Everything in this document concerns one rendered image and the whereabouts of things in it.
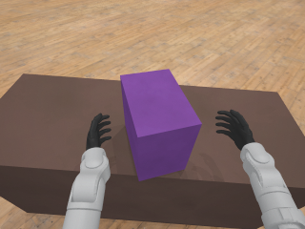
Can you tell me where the right robot hand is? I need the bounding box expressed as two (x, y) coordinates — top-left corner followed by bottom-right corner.
(215, 109), (255, 151)

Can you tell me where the left robot hand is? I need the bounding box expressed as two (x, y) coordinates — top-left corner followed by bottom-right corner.
(86, 113), (112, 150)

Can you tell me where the carton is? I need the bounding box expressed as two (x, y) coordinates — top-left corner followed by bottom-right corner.
(120, 69), (202, 181)

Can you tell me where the pedestal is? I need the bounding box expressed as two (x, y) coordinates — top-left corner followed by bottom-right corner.
(0, 73), (305, 229)

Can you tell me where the robot left forearm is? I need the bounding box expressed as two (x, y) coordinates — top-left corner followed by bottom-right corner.
(62, 147), (111, 229)

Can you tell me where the robot right forearm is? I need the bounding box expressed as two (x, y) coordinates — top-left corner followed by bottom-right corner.
(240, 142), (305, 229)

